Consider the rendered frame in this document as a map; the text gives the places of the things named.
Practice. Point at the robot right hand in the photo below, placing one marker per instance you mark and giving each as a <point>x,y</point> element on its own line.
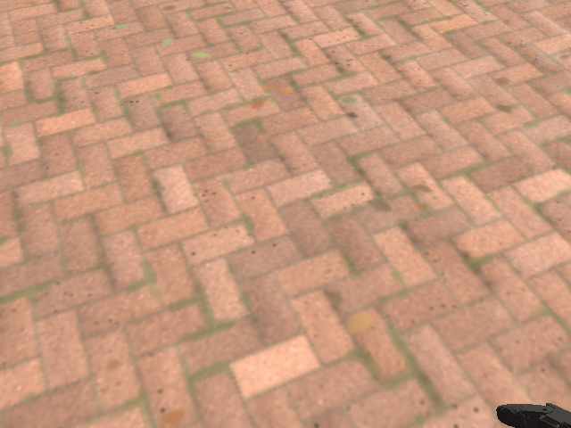
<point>534,416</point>

